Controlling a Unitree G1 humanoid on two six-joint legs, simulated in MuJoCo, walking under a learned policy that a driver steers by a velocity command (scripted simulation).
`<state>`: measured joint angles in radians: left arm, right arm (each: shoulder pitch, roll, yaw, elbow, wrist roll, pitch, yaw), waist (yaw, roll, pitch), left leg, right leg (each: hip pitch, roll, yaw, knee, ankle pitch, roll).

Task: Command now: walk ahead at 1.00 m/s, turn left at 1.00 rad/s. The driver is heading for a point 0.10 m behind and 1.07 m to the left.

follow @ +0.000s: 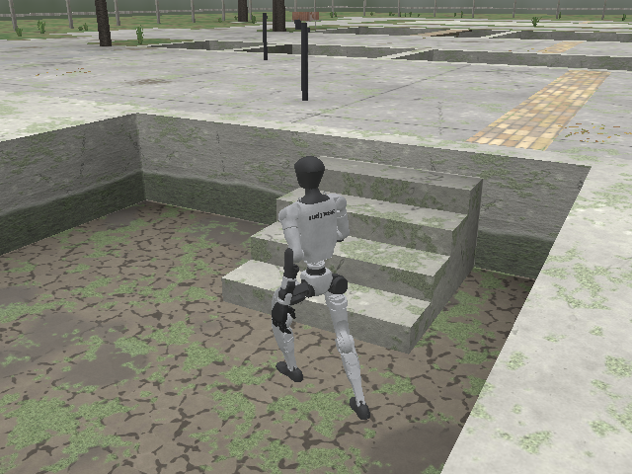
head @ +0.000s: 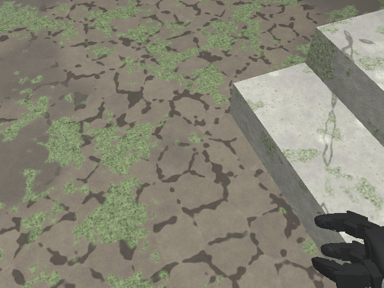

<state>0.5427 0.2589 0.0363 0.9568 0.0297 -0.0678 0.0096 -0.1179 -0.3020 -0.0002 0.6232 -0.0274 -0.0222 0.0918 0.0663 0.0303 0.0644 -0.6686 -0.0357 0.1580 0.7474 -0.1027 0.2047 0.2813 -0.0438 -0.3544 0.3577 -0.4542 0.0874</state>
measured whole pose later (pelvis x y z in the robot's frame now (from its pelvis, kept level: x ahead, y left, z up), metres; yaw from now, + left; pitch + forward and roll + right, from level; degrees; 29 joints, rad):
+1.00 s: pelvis +0.84 +0.29 +0.01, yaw +59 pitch -1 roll +1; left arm 0.20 0.23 0.00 0.69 0.05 -0.06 0.00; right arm 0.31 -0.33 -0.06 0.79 -0.02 0.00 0.00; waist 0.01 0.00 0.08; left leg -0.31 -0.24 0.01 0.62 -0.27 0.21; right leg -0.42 -0.10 0.07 1.36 -0.40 0.05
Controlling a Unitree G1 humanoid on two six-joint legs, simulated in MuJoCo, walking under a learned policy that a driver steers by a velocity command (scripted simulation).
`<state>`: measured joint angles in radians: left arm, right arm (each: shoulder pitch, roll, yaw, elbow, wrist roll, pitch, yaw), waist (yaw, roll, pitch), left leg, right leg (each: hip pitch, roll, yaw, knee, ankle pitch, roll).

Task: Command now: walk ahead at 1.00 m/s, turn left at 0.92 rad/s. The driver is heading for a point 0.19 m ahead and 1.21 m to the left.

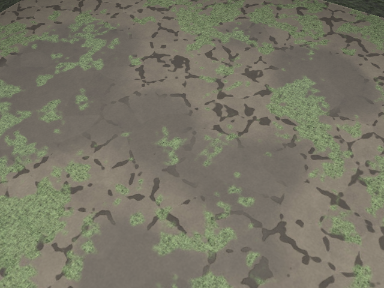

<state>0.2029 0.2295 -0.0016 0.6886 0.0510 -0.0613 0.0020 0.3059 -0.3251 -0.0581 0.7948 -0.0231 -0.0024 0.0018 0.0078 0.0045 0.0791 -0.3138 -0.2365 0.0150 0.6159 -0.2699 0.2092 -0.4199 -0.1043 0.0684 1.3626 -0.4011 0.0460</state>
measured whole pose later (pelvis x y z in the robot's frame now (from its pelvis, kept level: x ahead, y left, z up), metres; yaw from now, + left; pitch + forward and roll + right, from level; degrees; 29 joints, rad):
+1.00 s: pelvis +0.96 +0.10 +0.02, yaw +31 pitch +2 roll +1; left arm 0.01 0.28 -0.01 0.60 0.05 -0.05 -0.02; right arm 0.50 -0.33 -0.07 0.91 -0.01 -0.07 0.00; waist -0.08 -0.01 0.04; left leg -0.02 -0.21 -0.17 0.31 -0.28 0.17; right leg -0.70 -0.13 0.07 0.84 -0.19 0.06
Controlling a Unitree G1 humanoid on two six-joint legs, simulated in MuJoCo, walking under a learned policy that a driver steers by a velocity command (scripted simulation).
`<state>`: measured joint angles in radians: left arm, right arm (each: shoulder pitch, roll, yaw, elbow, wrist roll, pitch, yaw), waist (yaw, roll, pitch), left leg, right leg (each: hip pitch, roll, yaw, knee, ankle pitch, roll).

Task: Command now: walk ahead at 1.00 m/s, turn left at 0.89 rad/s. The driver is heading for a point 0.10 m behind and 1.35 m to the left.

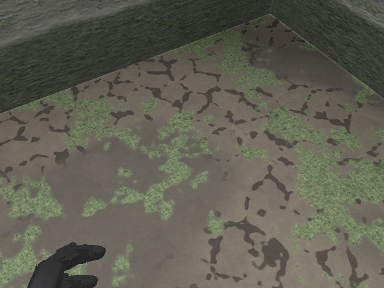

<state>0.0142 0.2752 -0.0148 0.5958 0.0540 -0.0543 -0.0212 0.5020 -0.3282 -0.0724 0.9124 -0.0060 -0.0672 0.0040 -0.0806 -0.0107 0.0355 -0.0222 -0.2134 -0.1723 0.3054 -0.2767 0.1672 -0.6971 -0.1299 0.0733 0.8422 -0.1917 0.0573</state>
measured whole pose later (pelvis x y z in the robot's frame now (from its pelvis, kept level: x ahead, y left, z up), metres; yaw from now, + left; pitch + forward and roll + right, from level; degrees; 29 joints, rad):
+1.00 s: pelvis +0.90 +0.26 -0.03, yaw +56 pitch +2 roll -1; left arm 0.00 0.29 0.00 0.56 0.06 -0.08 0.02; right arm 0.41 -0.38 -0.10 0.85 0.00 -0.06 0.01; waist -0.11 0.02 0.06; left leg -0.04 -0.19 -0.29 0.87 -0.51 0.12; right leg -0.52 -0.04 0.03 0.58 -0.06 0.05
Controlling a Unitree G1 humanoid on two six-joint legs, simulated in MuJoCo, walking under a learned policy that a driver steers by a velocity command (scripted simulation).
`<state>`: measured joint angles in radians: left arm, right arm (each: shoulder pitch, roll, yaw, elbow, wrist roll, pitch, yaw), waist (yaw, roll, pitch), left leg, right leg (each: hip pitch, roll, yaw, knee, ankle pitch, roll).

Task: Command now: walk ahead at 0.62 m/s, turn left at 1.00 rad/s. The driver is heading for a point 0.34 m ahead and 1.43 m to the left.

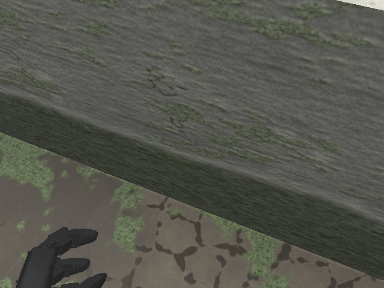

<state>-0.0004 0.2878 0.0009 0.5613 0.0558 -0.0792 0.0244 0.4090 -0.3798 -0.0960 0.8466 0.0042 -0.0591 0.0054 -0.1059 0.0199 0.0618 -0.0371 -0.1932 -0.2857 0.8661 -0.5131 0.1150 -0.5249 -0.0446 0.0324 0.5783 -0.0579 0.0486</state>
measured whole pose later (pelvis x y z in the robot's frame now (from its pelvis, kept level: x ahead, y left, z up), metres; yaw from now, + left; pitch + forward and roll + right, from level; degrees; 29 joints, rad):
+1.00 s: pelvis +0.29 -0.01 +0.03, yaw +57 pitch +2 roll +0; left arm 0.13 0.34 0.10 0.77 0.01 0.01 0.04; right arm 0.22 -0.35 -0.10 0.51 0.03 0.10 0.00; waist 0.00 -0.01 0.10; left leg -0.43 0.06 0.00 0.76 -0.28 -0.04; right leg -0.26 -0.17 -0.12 0.46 -0.21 0.09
